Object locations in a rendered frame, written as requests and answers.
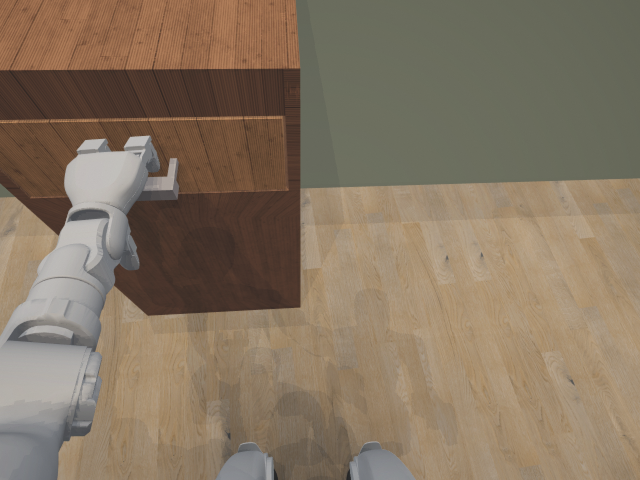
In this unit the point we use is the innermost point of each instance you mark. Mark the robot left upper arm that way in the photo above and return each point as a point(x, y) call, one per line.
point(48, 393)

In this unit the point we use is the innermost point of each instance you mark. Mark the cabinet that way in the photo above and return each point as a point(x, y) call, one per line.
point(207, 251)

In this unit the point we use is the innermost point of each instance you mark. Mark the drawer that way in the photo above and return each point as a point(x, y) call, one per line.
point(214, 153)

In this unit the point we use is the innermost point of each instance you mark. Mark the left robot hand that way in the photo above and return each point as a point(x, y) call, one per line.
point(113, 178)

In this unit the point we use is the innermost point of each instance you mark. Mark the robot right shin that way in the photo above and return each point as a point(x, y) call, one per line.
point(370, 446)

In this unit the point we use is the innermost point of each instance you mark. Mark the left robot forearm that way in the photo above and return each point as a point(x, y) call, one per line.
point(66, 299)

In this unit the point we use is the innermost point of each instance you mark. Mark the handle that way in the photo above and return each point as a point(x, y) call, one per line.
point(162, 188)

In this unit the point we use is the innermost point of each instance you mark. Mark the right robot thigh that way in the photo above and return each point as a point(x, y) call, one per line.
point(379, 464)

